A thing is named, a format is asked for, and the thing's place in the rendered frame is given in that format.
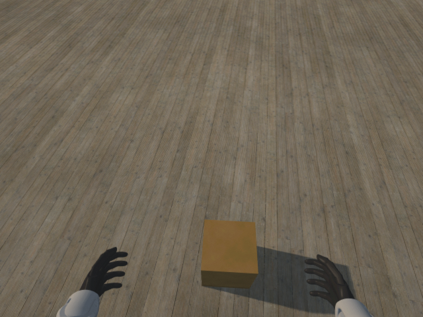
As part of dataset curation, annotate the robot left hand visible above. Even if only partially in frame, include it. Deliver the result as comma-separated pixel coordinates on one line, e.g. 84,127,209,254
79,247,128,297

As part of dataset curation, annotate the left robot forearm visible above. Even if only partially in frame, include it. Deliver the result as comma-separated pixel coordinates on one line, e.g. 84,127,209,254
56,290,100,317

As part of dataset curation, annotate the right robot forearm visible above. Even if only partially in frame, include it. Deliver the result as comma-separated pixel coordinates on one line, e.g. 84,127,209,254
335,299,374,317

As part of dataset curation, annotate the robot right hand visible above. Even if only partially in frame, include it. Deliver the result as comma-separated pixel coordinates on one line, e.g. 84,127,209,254
304,254,355,309

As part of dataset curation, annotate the carton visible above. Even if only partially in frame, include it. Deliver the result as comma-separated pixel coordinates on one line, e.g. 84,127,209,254
201,219,258,289

